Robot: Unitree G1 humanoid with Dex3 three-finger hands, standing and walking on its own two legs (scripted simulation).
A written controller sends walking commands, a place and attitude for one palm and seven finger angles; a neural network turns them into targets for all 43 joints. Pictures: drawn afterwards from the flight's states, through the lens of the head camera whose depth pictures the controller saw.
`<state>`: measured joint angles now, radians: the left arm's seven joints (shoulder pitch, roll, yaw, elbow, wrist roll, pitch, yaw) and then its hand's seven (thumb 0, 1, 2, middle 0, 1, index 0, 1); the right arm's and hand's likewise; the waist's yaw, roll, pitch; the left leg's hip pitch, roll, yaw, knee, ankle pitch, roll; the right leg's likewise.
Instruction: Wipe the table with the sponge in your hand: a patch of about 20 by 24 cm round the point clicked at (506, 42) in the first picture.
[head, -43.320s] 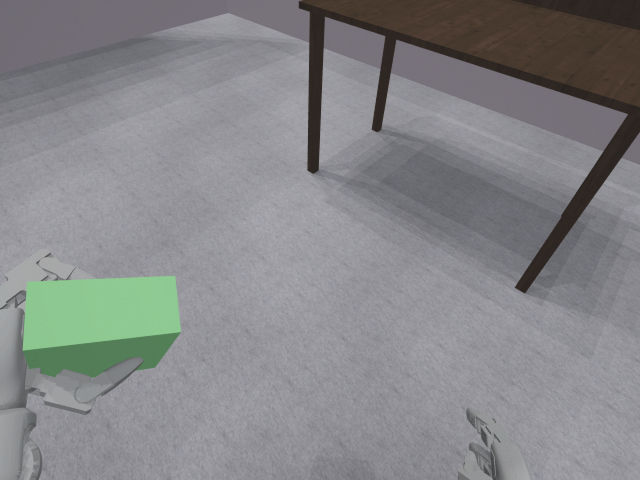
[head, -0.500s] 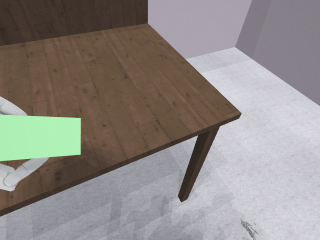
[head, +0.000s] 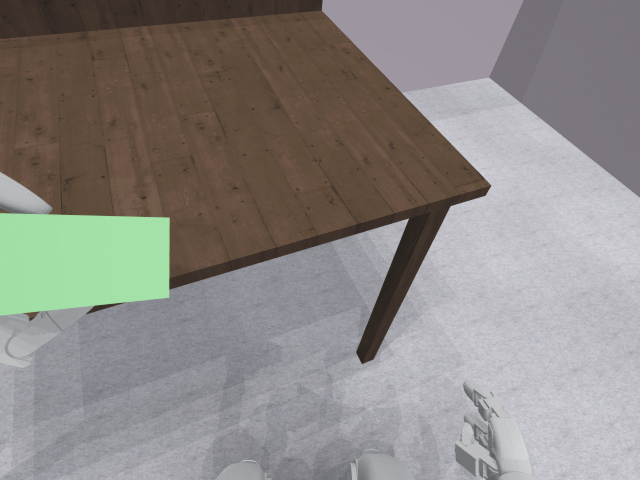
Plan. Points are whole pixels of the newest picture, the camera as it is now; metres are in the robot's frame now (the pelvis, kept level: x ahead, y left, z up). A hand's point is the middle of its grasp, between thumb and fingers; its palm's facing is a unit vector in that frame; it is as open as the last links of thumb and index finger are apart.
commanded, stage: step back with the hand held close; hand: left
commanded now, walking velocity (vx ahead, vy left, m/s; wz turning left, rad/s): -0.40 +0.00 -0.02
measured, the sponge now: (85, 252) +0.23 +0.21 +0.23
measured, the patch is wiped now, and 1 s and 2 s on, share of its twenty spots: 0.95 0.95 0.95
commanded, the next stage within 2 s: stop stepping back and stand still in 0.12 s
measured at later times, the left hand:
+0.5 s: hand out of the picture +0.06 +0.21 +0.26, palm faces +0.52 -0.78 -0.35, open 9.8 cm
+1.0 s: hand out of the picture -0.01 +0.18 +0.27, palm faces +0.54 -0.75 -0.39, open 9.8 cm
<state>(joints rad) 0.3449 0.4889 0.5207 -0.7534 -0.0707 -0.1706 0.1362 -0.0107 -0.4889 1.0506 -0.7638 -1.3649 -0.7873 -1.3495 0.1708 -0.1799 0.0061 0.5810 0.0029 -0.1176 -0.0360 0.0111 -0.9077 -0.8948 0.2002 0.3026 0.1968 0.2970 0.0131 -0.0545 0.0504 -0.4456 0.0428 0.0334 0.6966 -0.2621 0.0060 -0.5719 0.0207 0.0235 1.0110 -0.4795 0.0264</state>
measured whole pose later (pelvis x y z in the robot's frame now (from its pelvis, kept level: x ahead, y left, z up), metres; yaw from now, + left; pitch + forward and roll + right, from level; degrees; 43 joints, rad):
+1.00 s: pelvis -0.22 -0.08 +0.00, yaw +4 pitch +0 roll +2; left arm 0.27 0.47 0.46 -0.50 -0.07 -0.10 0.13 -0.01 -0.49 1.05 -0.76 -1.37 -0.78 -1.36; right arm 0.26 -0.19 0.05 0.59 0.03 -0.11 -0.05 0.01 -0.91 -0.89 0.20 0.30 0.20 0.30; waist -0.04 0.01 -0.09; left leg -0.36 0.07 0.05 0.69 -0.41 0.02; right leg -0.37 -0.01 -0.05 0.70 -0.42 -0.03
